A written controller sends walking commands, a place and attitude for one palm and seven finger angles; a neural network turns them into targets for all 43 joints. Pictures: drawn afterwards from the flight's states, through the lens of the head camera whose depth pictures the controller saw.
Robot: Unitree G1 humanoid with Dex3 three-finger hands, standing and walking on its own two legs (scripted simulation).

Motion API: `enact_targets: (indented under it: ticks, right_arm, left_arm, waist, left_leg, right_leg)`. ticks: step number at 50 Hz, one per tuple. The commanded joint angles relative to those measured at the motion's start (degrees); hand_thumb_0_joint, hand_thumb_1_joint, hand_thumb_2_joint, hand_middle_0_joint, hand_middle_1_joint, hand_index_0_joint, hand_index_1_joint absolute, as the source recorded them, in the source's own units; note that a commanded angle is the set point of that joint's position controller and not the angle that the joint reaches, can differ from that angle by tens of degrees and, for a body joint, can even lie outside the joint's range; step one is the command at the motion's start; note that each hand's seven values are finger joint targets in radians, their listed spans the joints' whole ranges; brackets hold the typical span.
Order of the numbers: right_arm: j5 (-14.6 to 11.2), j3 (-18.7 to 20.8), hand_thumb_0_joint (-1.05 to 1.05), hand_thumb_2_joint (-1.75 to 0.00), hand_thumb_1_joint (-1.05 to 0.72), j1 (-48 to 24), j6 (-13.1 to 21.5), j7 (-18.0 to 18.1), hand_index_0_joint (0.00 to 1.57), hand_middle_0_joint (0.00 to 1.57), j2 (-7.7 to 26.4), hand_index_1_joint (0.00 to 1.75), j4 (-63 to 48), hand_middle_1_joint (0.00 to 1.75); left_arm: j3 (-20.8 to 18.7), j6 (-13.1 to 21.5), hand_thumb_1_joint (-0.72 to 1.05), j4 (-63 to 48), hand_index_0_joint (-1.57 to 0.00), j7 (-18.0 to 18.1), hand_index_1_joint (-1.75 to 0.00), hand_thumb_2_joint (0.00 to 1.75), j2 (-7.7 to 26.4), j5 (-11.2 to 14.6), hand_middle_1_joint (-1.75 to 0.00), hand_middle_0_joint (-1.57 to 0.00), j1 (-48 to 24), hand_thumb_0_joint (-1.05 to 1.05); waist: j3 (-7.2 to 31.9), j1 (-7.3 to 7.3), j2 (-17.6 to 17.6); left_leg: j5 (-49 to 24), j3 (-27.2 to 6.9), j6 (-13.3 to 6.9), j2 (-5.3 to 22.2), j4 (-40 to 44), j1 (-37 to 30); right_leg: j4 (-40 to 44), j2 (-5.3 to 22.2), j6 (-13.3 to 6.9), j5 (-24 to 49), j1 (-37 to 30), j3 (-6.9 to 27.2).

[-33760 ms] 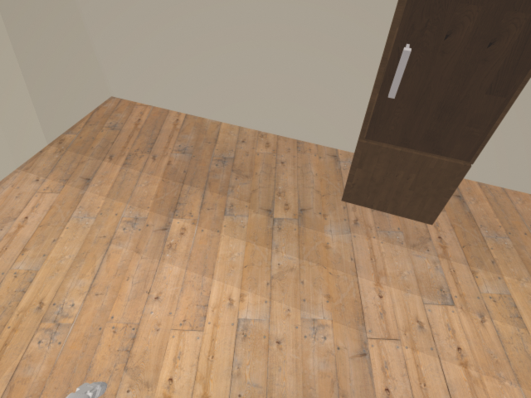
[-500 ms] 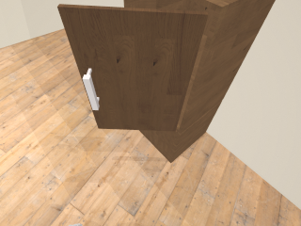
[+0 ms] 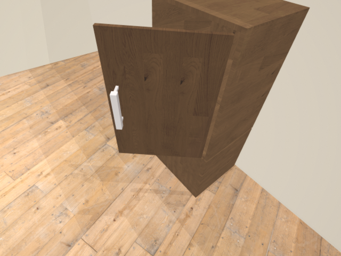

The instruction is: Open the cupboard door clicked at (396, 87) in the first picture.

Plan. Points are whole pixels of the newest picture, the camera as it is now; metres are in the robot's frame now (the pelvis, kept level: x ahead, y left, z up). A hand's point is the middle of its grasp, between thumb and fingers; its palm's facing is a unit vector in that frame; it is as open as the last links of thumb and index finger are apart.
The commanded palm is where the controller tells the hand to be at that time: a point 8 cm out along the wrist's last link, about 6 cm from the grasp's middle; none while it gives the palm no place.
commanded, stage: come to a stop and stand still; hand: left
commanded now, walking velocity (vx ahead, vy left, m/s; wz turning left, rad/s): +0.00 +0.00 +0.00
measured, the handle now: (118, 108) +0.61 +0.24 -0.03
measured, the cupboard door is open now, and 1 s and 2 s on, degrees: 48 48 48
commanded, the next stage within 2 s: look again from close up in 0.48 s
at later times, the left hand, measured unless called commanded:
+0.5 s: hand out of the picture -0.06 +0.18 -0.17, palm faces +0.02 -0.98 -0.17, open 7.4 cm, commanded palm none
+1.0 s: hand out of the picture -0.05 +0.18 -0.17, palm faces +0.03 -0.99 -0.16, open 7.4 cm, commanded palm none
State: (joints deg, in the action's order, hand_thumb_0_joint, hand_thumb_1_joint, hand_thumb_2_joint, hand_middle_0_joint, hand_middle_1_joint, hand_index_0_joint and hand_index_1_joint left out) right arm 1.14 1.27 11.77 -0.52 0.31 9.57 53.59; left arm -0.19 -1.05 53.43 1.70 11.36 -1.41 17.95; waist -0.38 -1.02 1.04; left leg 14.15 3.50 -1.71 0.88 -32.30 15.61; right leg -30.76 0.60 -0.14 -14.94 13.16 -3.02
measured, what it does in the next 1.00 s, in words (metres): stands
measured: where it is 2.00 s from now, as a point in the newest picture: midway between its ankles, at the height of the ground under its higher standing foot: outside the picture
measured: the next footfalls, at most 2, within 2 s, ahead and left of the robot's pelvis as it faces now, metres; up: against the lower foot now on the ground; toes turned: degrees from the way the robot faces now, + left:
none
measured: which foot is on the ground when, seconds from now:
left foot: down 0.00-1.00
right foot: down 0.00-1.00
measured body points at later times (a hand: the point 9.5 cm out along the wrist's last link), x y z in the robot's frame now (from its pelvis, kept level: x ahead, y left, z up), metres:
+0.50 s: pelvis -0.03 +0.02 +0.00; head -0.03 +0.03 +0.45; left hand -0.06 +0.24 -0.16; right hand -0.05 -0.20 -0.15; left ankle +0.04 +0.10 -0.73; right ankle +0.02 -0.12 -0.73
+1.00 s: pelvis -0.02 +0.02 +0.00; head -0.03 +0.04 +0.45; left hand -0.05 +0.23 -0.16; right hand -0.03 -0.19 -0.15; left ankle +0.04 +0.10 -0.73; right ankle +0.02 -0.12 -0.73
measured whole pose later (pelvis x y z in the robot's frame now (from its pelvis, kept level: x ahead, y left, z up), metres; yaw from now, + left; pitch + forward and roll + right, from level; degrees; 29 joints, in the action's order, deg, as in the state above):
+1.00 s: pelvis -0.02 +0.02 +0.00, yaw -1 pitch -1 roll -1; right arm 0.6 1.9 17.7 -0.3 0.7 7.2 62.1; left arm -0.9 0.2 60.4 2.3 6.9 -2.1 22.3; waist -0.3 0.0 0.8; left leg 9.4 5.3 -3.7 -1.1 -27.0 16.7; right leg -26.7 2.1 1.6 -10.3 15.2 -0.7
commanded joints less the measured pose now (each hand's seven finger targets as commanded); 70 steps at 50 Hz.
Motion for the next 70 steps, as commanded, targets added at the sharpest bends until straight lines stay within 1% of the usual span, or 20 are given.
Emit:
enact_targets:
  ticks: [1,5,10,12,15,21,25,32,38,46,52,56,57,59,60,62,64,67,69,70]
  right_arm:
    - [0.3,1.7,0.0,-0.9,-0.9,2.3,0.6,0.2,0.2,0.2,7.6,0.3,-2.3,0.3]
    - [0.3,1.6,0.0,-0.9,-0.9,4.0,0.6,0.2,0.2,0.2,7.5,0.3,-0.8,0.3]
    - [0.2,1.6,0.0,-0.9,-0.9,5.6,0.7,0.3,0.2,0.2,7.3,0.3,1.2,0.3]
    - [0.0,1.6,0.0,-0.9,-0.9,6.3,0.7,0.3,0.2,0.2,6.9,0.3,1.9,0.3]
    - [0.0,1.6,0.0,-0.9,-0.9,7.7,0.6,0.4,0.2,0.2,6.3,0.3,3.3,0.3]
    - [-0.1,1.7,0.0,-0.9,-0.9,9.1,0.5,0.5,0.2,0.2,5.5,0.3,5.1,0.3]
    - [-0.3,1.7,0.0,-0.9,-0.9,9.3,0.5,0.6,0.2,0.2,5.0,0.3,5.7,0.3]
    - [-0.2,1.7,0.0,-0.9,-0.9,10.5,0.4,0.6,0.2,0.2,3.5,0.3,6.4,0.3]
    - [-0.2,1.8,0.0,-0.9,-0.9,9.7,0.6,0.6,0.2,0.2,3.5,0.3,6.4,0.3]
    - [-0.3,1.8,0.0,-0.9,-0.9,8.6,0.8,0.7,0.2,0.2,4.1,0.3,6.2,0.3]
    - [-0.5,1.7,0.0,-0.9,-0.9,8.3,1.0,0.6,0.2,0.2,4.2,0.3,6.4,0.3]
    - [-0.5,1.6,0.0,-0.9,-0.9,7.9,1.2,0.7,0.2,0.2,4.5,0.3,6.8,0.3]
    - [-0.6,1.5,0.0,-0.9,-0.9,7.8,1.2,0.6,0.2,0.2,4.5,0.3,6.9,0.3]
    - [-0.5,1.4,0.0,-0.9,-0.9,7.8,1.2,0.6,0.2,0.2,4.4,0.3,7.1,0.3]
    - [-0.4,1.3,0.0,-0.9,-0.9,7.9,1.2,0.6,0.2,0.2,4.4,0.3,7.5,0.3]
    - [-0.3,1.3,0.0,-0.9,-0.9,8.6,1.0,0.6,0.2,0.2,4.3,0.3,7.7,0.3]
    - [0.0,1.4,0.0,-0.9,-0.9,8.4,0.6,0.5,0.2,0.2,4.3,0.3,7.6,0.3]
    - [-0.1,1.2,0.0,-0.9,-0.9,8.5,0.9,0.5,0.2,0.2,3.5,0.3,7.2,0.3]
    - [-0.1,1.0,0.0,-0.9,-0.9,9.2,1.2,0.5,0.2,0.2,2.9,0.3,7.1,0.3]
    - [0.0,1.0,0.0,-0.9,-0.9,9.6,1.4,0.6,0.2,0.2,3.1,0.3,6.9,0.3]
  left_arm:
    - [-1.5,1.3,0.9,-2.3,-0.2,0.4,-0.3,0.9,6.4,0.1,-0.3,-0.2,1.7,0.0]
    - [-1.3,1.2,0.9,-1.0,-0.2,0.4,-0.3,0.9,5.3,-0.1,-0.3,-0.2,3.3,0.0]
    - [-1.3,1.2,0.9,0.9,-0.2,0.4,-0.3,0.9,4.1,-0.2,-0.3,-0.2,5.5,0.0]
    - [-1.3,1.4,0.9,1.6,-0.2,0.5,-0.3,0.9,3.8,-0.2,-0.3,-0.2,6.5,0.0]
    - [-1.3,1.5,0.9,2.5,-0.2,0.6,-0.3,0.9,3.2,-0.2,-0.3,-0.2,6.9,0.0]
    - [-1.3,1.5,0.9,4.5,-0.2,0.8,-0.3,0.9,1.8,-0.3,-0.3,-0.2,8.8,0.0]
    - [-1.2,1.7,0.9,5.4,-0.2,0.9,-0.3,0.9,1.1,-0.3,-0.3,-0.2,9.8,0.0]
    - [-1.4,1.8,0.9,5.5,-0.2,1.0,-0.3,0.9,0.8,-0.3,-0.3,-0.2,9.7,0.0]
    - [-1.5,1.8,0.9,5.6,-0.2,1.0,-0.3,0.9,0.0,-0.4,-0.3,-0.2,10.0,0.0]
    - [-1.5,1.9,0.9,5.9,-0.2,0.9,-0.3,0.9,-0.1,-0.5,-0.3,-0.2,10.1,0.0]
    - [-1.3,2.2,0.9,6.0,-0.2,1.0,-0.3,0.9,0.3,-0.4,-0.3,-0.2,9.3,0.0]
    - [-1.3,2.2,0.9,6.3,-0.2,0.9,-0.3,0.9,0.4,-0.3,-0.3,-0.2,8.7,0.0]
    - [-1.2,2.3,0.9,6.4,-0.2,1.0,-0.3,0.9,0.6,-0.3,-0.3,-0.2,8.7,0.0]
    - [-1.1,2.3,0.9,6.5,-0.2,1.0,-0.3,0.9,0.6,-0.2,-0.3,-0.2,8.2,0.0]
    - [-1.0,2.5,0.9,6.8,-0.2,0.9,-0.3,0.9,0.6,-0.2,-0.3,-0.2,8.4,0.0]
    - [-1.2,2.3,0.9,7.0,-0.2,0.7,-0.3,0.9,0.7,-0.3,-0.3,-0.2,8.8,0.0]
    - [-1.7,1.9,0.9,6.8,-0.2,0.4,-0.3,0.9,0.9,-0.5,-0.3,-0.2,9.3,0.0]
    - [-2.1,2.1,0.9,6.6,-0.2,0.1,-0.3,0.9,1.3,-0.3,-0.3,-0.2,10.1,0.0]
    - [-2.4,2.1,0.9,6.3,-0.2,-0.1,-0.3,0.9,1.6,-0.1,-0.3,-0.2,9.7,0.0]
    - [-2.5,2.1,0.9,6.0,-0.2,-0.1,-0.3,0.9,1.5,0.0,-0.3,-0.2,9.5,0.0]
  waist:
    - [-3.9,1.26,-2.7]
    - [-3.9,1.0,-2.6]
    - [-3.8,0.65,-3.0]
    - [-3.4,0.54,-2.5]
    - [-4.3,1.13,-1.6]
    - [-5.0,1.01,-3.1]
    - [-5.4,0.88,-1.8]
    - [-5.5,1.69,0.0]
    - [-6.4,1.3,-1.3]
    - [-5.3,0.95,-3.1]
    - [-4.4,1.12,-1.4]
    - [-3.9,1.22,-2.1]
    - [-3.8,1.16,-1.3]
    - [-4.4,1.33,-0.6]
    - [-3.3,1.36,-0.1]
    - [-3.3,1.35,-0.8]
    - [-5.7,0.88,-0.6]
    - [-7.0,0.58,2.1]
    - [-7.0,0.98,2.3]
    - [-6.4,1.22,1.3]
  left_leg:
    - [9.5,-7.6,-0.8,4.4,11.7,4.1]
    - [13.7,-8.9,-0.9,5.2,14.5,6.4]
    - [15.9,-9.8,-1.0,5.7,16.8,7.9]
    - [14.6,-9.5,-1.1,5.7,16.4,7.0]
    - [14.3,-8.8,-0.6,5.2,15.7,6.4]
    - [16.3,-9.3,-0.7,5.7,17.1,7.2]
    - [15.6,-9.0,-0.6,5.4,16.5,7.1]
    - [12.9,-7.6,-0.2,4.3,13.7,4.6]
    - [14.8,-8.8,-0.4,5.1,15.6,6.1]
    - [14.8,-9.5,-0.5,5.6,17.1,5.9]
    - [11.4,-9.2,-0.4,5.7,16.9,3.9]
    - [10.0,-8.8,-0.2,5.6,16.8,2.5]
    - [9.1,-8.7,-0.3,5.7,16.5,2.0]
    - [8.4,-8.3,-0.1,5.3,16.3,2.1]
    - [8.9,-8.1,-0.1,5.1,16.1,1.0]
    - [13.6,-7.8,-0.2,4.9,15.9,0.4]
    - [19.0,-7.7,-0.5,4.6,15.7,3.1]
    - [15.3,-5.7,-0.7,3.3,11.3,3.4]
    - [14.4,-4.8,-0.6,2.6,9.4,3.0]
    - [14.1,-4.8,-0.6,2.6,9.1,2.2]
  right_leg:
    - [8.9,4.3,-1.5,-6.3,3.6,6.3]
    - [8.6,3.7,-0.9,-6.7,2.2,5.1]
    - [8.0,3.6,-0.5,-5.7,0.4,4.2]
    - [8.6,3.9,-0.6,-4.7,0.1,4.5]
    - [9.6,4.3,-0.8,-7.0,2.1,5.6]
    - [8.7,3.8,-0.6,-6.5,2.2,5.2]
    - [9.2,3.9,-0.6,-6.6,2.7,5.9]
    - [11.3,4.7,-1.1,-10.2,6.6,7.7]
    - [10.0,4.2,-0.8,-8.4,6.2,6.9]
    - [9.0,3.9,-0.6,-4.7,3.8,6.1]
    - [9.6,4.3,-0.7,-1.6,2.8,6.4]
    - [9.8,4.5,-0.6,-0.6,2.7,6.4]
    - [10.1,4.6,-0.7,0.1,2.4,6.4]
    - [10.7,4.8,-0.7,-0.6,2.7,7.0]
    - [11.3,4.9,-0.7,-2.2,2.5,7.1]
    - [11.4,4.6,-0.9,-7.9,3.2,7.4]
    - [11.8,4.5,-1.2,-14.2,4.5,8.2]
    - [12.8,6.0,-2.7,-15.0,4.7,11.1]
    - [12.8,6.8,-3.6,-16.5,5.4,12.4]
    - [12.2,6.8,-3.8,-16.5,5.7,12.3]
